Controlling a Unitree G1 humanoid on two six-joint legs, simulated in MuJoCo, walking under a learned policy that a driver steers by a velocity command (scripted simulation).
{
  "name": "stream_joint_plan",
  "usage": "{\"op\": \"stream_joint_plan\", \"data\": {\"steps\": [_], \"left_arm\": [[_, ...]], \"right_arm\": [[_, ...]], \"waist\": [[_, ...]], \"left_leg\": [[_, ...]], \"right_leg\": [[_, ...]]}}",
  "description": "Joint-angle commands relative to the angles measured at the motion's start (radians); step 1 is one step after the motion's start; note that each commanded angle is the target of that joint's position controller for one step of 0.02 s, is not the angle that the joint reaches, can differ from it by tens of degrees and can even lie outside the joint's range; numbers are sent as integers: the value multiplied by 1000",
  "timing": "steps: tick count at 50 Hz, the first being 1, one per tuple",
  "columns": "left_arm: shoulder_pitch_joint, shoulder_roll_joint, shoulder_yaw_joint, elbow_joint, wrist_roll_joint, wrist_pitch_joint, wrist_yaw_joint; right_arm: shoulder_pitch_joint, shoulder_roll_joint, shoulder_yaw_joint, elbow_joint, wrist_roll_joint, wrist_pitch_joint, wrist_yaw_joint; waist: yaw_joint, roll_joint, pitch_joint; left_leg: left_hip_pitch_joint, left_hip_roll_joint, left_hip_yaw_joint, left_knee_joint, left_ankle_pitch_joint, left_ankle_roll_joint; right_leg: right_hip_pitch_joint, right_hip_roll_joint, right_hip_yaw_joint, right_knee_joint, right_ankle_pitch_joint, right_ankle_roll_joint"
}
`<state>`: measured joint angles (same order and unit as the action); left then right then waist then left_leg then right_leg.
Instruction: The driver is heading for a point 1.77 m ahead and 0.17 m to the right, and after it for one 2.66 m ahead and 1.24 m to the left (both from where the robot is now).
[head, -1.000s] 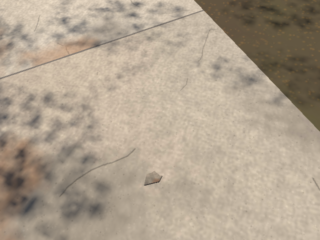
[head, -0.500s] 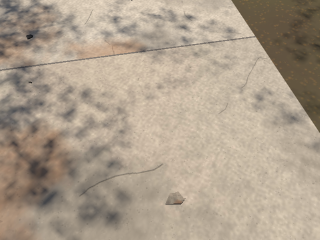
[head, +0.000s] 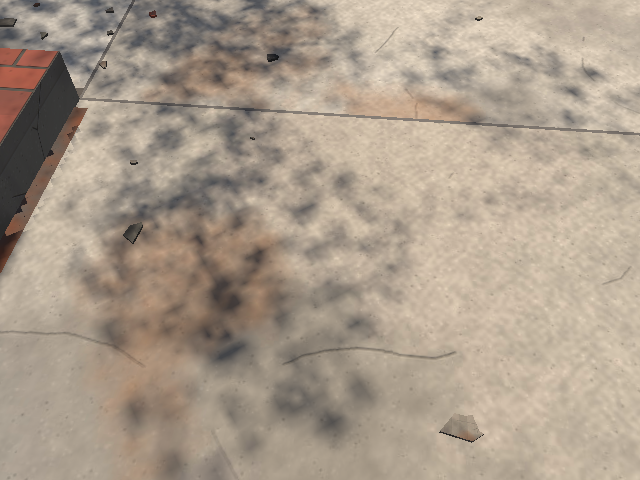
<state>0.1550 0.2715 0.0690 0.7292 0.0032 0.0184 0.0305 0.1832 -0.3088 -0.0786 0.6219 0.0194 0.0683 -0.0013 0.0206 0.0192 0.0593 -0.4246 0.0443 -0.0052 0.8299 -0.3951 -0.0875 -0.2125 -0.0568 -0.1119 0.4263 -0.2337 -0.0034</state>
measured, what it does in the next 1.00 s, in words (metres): steps on the spot: left foot, then right foot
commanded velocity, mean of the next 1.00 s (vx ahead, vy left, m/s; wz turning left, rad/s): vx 0.00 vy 0.00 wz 0.26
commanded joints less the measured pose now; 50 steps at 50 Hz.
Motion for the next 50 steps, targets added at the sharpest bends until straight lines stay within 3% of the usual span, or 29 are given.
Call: {"op": "stream_joint_plan", "data": {"steps": [1,3,4,5,6,7,8,9,10,13,17,22,25,26,27,28,29,30,33,40,50], "left_arm": [[-20,218,62,-57,-18,-12,-8],[-34,207,60,-48,-39,-14,-11],[25,170,51,-23,-33,-18,-15],[29,105,30,-44,16,-19,-20],[-47,104,26,-99,29,-21,-10],[-90,153,40,-101,12,-18,-3],[-90,164,46,-97,-5,-15,-1],[-68,162,50,-75,-1,-12,7],[-58,172,53,-70,7,-9,11],[-9,146,46,-43,-2,-9,1],[-47,112,27,-50,-5,-7,-3],[-50,120,22,-56,-11,-12,-14],[2,93,14,-39,-7,-26,-24],[15,98,10,-38,7,-33,-26],[34,152,17,-44,21,-36,-22],[-16,189,22,-33,18,-36,-22],[-55,121,6,-47,12,-39,-28],[-66,100,-1,-48,13,-43,-31],[-34,113,-4,-33,11,-60,-30],[-12,96,-18,-18,6,-54,-19],[-10,83,-30,35,3,-55,-27]], "right_arm": [[-24,-94,-27,-98,2,-8,12],[41,-94,-36,-78,0,-5,17],[81,-129,-50,-67,-3,-5,8],[116,-240,-78,-82,-4,-11,-9],[92,-287,-76,-111,-37,-34,-3],[99,-232,-64,-105,-46,-56,7],[56,-204,-52,-93,-40,-70,6],[7,-182,-48,-93,-23,-71,0],[-25,-163,-38,-97,-8,-67,-7],[-37,-136,-21,-98,-21,-64,-20],[-23,-136,-17,-77,-25,-60,-27],[-34,-137,-9,-54,-30,-53,-12],[-67,-99,10,-36,-17,-54,-7],[-37,-75,19,-22,-19,-60,-6],[-4,-50,27,-14,-40,-69,-6],[64,-40,24,-7,-43,-75,-3],[32,-63,24,5,-54,-74,-7],[-8,-81,16,4,-50,-70,-8],[-28,-71,14,8,-39,-52,-15],[5,-45,12,54,-34,-59,-21],[41,-48,6,113,-32,-57,-39]], "waist": [[6,-197,-122],[-40,-173,-129],[-45,-89,-143],[-31,184,-154],[-52,285,-167],[-93,167,-192],[-59,143,-148],[-34,96,-131],[-20,108,-122],[-4,113,-168],[-32,125,-154],[-52,137,-110],[-4,108,-108],[0,74,-118],[-24,-20,-148],[-106,-175,-144],[-75,-171,-139],[-57,-155,-110],[-33,-117,-83],[-17,-28,-76],[-21,-13,-69]], "left_leg": [[38,-14,54,-145,30,36],[173,-45,83,-354,181,91],[305,-42,30,-443,321,127],[483,188,-292,-468,680,215],[434,372,-529,-461,829,432],[405,334,-476,-488,729,451],[367,266,-384,-489,647,389],[348,208,-332,-485,564,333],[328,186,-310,-483,578,313],[315,155,-255,-481,638,314],[318,148,-265,-477,537,312],[233,152,-319,-470,413,325],[198,118,-322,-424,406,284],[167,89,-313,-417,359,236],[123,29,-258,-348,251,176],[138,-59,-151,-345,100,127],[212,-49,-135,-358,111,92],[211,-51,-135,-361,146,90],[207,-41,-155,-364,242,108],[203,-37,-162,-375,300,97],[247,-29,-163,-380,347,83]], "right_leg": [[134,-259,153,-65,400,-205],[88,-235,100,31,345,-141],[-1,-190,39,143,228,-69],[-265,-78,-55,438,-166,33],[-451,50,54,664,-462,80],[-455,30,154,772,-435,76],[-455,13,175,781,-344,62],[-453,4,184,746,-263,60],[-441,6,184,725,-210,66],[-358,31,161,699,-117,89],[-297,22,162,487,-102,97],[-160,28,148,299,-145,78],[-14,40,127,30,18,50],[76,15,161,-62,167,32],[163,-96,262,-57,380,-5],[98,-145,302,-18,374,-83],[18,-132,308,-48,220,-111],[3,-92,278,-49,120,-84],[-3,-48,233,-31,81,-38],[21,-20,207,2,95,-37],[14,-1,194,-8,109,-39]]}}
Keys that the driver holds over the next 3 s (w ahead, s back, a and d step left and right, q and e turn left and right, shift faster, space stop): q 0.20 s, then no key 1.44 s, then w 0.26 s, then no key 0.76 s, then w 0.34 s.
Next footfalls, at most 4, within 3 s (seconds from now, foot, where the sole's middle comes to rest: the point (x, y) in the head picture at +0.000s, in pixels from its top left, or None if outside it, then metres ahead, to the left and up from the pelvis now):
0.08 left None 0.04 0.14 -0.78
0.52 right None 0.08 -0.10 -0.78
1.98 left None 0.11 0.17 -0.78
2.32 right None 0.29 -0.02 -0.78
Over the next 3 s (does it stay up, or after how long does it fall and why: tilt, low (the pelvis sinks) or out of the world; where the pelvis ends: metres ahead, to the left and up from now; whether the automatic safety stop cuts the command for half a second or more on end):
stays up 0.24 0.06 -0.02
